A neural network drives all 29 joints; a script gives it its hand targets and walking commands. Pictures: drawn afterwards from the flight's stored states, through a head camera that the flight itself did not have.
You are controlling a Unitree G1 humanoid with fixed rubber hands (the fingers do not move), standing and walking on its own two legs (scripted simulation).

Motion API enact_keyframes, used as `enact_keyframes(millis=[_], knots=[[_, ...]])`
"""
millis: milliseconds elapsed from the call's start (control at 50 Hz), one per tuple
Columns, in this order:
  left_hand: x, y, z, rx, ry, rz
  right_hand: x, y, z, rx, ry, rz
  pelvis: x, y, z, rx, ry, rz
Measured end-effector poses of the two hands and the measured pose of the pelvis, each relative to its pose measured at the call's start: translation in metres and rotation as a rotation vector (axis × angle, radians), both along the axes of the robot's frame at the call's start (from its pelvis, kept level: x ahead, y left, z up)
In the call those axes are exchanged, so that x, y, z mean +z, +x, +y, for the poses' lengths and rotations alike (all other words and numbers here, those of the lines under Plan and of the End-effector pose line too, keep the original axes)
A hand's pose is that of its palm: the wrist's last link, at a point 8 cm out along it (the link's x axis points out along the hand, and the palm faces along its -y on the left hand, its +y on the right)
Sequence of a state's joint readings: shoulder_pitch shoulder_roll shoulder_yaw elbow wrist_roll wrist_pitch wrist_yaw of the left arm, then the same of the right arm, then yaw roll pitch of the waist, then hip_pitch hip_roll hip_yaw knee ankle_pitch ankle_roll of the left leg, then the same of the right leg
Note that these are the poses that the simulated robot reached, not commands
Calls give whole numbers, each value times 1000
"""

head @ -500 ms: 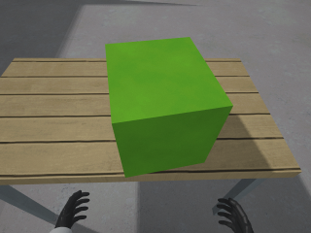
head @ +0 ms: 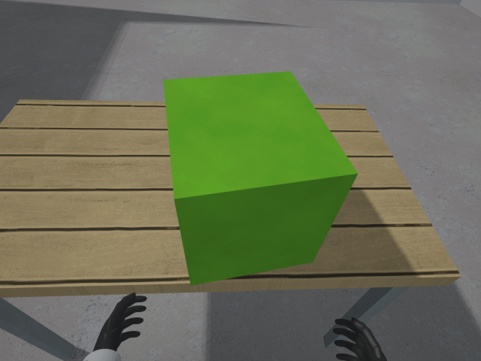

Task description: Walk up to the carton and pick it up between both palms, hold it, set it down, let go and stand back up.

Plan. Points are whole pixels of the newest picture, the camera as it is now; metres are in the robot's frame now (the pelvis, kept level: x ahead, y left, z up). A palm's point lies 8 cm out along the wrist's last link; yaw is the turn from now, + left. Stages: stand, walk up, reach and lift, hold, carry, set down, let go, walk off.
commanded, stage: let go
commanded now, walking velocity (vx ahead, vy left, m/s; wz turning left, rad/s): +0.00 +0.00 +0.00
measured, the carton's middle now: (241, 175) +0.43 +0.03 +0.07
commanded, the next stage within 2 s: stand in 0.26 s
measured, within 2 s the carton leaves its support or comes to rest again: neither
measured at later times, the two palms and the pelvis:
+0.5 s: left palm out of the picture +0.05 +0.23 -0.12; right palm out of the picture +0.07 -0.26 -0.11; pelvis -0.02 -0.02 -0.01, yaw +2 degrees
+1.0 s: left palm out of the picture -0.08 +0.24 -0.15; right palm out of the picture -0.10 -0.24 -0.14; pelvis -0.07 +0.00 -0.01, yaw +3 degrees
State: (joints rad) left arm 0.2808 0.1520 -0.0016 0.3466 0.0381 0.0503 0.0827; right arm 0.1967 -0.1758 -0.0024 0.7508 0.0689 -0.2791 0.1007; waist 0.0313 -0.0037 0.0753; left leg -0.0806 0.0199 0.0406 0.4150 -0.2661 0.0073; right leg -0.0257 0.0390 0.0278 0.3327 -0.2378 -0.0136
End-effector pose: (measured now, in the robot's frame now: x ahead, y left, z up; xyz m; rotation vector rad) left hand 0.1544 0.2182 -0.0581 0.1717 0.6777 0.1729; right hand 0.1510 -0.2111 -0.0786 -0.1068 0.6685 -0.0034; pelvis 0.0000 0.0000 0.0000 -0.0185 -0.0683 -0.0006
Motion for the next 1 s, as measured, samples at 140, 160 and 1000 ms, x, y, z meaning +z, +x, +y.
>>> enact_keyframes(millis=[140, 160, 1000], knots=[[-25, -23, -12, -30, -70, 186, -1, -5, -19, -31, -84, 13, 1, -6, -7, 9, 12, -24], [-28, -26, -13, -26, -74, 194, 0, -7, -22, -35, -91, 15, 1, -7, -8, 8, 14, -25], [-93, -237, 18, 101, -77, 568, -58, -246, -27, -177, -134, 620, -8, -73, -1, 49, 2, -13]])
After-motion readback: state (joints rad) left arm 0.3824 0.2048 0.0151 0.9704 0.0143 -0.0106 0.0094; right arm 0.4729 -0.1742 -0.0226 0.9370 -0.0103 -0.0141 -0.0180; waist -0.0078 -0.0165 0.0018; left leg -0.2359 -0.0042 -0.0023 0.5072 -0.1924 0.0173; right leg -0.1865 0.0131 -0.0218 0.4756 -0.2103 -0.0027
